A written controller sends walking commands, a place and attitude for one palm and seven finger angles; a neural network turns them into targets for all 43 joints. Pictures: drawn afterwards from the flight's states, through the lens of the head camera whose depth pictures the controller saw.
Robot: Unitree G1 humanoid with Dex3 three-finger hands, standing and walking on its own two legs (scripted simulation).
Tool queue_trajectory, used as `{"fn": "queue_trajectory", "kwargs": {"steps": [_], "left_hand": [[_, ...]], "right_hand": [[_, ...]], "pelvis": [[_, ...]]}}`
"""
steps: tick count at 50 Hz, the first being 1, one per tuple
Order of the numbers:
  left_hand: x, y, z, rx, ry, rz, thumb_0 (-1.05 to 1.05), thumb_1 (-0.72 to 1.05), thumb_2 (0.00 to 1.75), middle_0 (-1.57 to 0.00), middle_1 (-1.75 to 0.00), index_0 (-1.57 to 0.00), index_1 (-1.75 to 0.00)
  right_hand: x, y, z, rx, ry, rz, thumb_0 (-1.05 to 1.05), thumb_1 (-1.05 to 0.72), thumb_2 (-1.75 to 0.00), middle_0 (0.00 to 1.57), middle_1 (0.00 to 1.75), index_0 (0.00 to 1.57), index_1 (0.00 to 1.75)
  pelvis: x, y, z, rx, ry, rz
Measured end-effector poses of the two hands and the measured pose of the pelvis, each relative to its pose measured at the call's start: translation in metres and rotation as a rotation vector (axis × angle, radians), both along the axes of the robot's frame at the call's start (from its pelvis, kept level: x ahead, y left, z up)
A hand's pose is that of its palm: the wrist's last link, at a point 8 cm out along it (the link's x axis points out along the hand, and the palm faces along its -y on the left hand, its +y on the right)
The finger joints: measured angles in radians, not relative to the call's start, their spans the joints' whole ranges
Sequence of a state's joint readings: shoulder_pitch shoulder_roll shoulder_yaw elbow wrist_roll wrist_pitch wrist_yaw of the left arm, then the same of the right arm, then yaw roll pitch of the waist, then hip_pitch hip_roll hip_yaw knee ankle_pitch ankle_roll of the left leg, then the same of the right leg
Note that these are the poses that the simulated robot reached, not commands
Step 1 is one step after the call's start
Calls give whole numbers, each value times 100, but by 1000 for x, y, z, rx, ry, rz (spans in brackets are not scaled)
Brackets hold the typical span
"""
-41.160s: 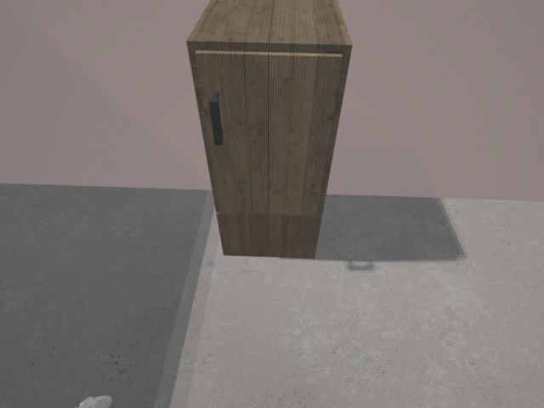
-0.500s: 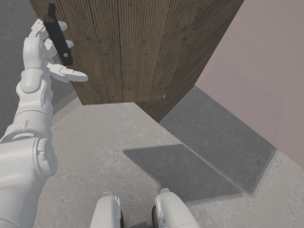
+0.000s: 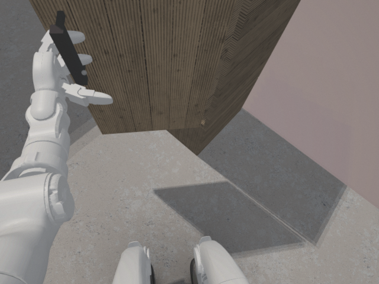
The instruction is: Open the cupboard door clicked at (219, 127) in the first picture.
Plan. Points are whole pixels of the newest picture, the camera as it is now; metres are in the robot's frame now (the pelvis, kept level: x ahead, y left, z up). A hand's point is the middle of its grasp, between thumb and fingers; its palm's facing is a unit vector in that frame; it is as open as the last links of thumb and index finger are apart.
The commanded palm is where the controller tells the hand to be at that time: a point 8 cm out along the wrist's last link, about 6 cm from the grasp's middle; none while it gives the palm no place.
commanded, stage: slide the fingers in behind the handle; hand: left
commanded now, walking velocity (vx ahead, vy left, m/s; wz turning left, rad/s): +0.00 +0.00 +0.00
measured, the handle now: (72, 51) +0.58 +0.18 +0.07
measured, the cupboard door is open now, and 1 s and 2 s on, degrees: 49 49 88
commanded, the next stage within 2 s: close the thumb around the handle in 0.08 s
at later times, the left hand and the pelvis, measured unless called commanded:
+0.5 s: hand (83, 71) +0.54 +0.16 +0.07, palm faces +0.03 -1.00 -0.02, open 11.0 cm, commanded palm +0.52 +0.20 +0.06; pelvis +0.00 +0.01 +0.00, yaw +0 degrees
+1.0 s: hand (85, 70) +0.54 +0.15 +0.07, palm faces +0.03 -1.00 -0.01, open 5.5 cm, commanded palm +0.52 +0.19 +0.06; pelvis +0.00 +0.01 +0.00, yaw +0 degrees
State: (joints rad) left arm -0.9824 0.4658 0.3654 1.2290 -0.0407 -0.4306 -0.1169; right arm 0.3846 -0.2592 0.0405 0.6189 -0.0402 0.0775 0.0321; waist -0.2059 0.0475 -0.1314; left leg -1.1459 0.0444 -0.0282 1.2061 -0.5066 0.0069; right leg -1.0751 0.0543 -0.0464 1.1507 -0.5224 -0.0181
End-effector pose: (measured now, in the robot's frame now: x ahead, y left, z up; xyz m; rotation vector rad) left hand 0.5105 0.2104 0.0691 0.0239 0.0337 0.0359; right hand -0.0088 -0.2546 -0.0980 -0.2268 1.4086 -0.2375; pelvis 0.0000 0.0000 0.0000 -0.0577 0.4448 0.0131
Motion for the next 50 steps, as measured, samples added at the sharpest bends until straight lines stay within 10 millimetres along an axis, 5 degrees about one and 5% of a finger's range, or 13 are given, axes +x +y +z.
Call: {"fn": "queue_trajectory", "kwargs": {"steps": [16, 40, 50], "left_hand": [[0, 2, -2, -11, 4, -7, -1, -43, 33, -30, -121, -31, -121], [7, 0, -3, -4, -11, 2, 1, 71, 82, -38, -133, -39, -133], [6, -2, -2, -10, -9, -6, 1, 76, 83, -38, -135, -38, -135]], "right_hand": [[0, 0, 1, -11, 6, -3, 0, -91, -89, 21, 30, 20, 30], [-3, 8, 0, -2, 22, -10, 0, -91, -89, 21, 30, 20, 30], [0, 5, 2, -8, 15, -11, 0, -91, -89, 21, 30, 20, 30]], "pelvis": [[1, 3, 0, -4, 5, 1], [4, 7, -1, -5, 14, -3], [4, 5, 0, -4, 12, -3]]}}
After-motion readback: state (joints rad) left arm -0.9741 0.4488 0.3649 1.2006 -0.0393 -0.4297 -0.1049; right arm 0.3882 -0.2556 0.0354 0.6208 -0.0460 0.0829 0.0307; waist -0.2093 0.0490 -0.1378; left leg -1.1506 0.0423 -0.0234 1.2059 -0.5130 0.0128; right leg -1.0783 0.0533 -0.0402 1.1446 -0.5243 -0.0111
